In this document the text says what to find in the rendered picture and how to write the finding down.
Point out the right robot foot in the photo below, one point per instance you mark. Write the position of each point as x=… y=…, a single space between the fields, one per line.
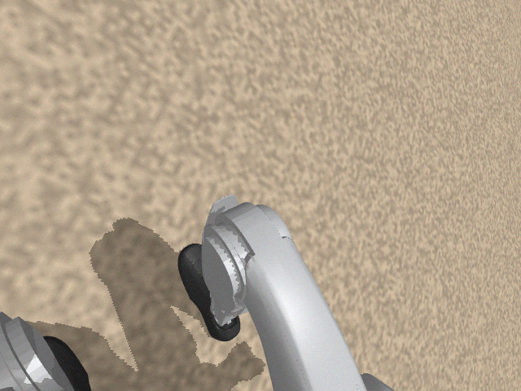
x=190 y=269

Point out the right robot hand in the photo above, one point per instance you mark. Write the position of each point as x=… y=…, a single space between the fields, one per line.
x=374 y=384

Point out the left robot foot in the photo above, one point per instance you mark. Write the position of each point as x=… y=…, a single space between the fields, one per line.
x=70 y=364

